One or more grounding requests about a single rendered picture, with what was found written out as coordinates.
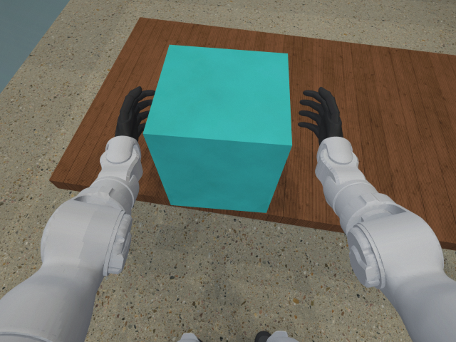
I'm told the robot right forearm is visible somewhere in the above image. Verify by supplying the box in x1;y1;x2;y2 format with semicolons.
315;137;444;268

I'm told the robot right shin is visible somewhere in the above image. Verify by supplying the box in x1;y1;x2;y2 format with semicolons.
267;331;288;340

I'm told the table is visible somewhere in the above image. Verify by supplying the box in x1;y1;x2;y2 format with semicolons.
49;17;456;251

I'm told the robot left forearm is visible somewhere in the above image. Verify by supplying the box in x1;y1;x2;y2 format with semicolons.
41;136;143;263

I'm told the right robot upper arm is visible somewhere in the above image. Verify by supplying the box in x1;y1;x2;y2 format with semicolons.
347;212;456;342

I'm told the left robot upper arm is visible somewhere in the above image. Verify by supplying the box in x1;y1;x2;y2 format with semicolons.
0;199;133;342

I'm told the robot shin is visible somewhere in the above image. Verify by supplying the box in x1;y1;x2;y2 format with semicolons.
180;333;199;341
267;331;288;340

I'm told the carton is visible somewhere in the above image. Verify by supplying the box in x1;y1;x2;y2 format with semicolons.
143;45;292;213

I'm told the robot left shin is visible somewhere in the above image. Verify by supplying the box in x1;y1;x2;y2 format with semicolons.
180;333;199;341

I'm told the robot right hand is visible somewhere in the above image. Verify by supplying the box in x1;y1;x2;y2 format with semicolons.
298;87;343;146

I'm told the robot left hand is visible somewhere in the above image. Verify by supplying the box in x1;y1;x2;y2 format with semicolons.
115;86;155;142

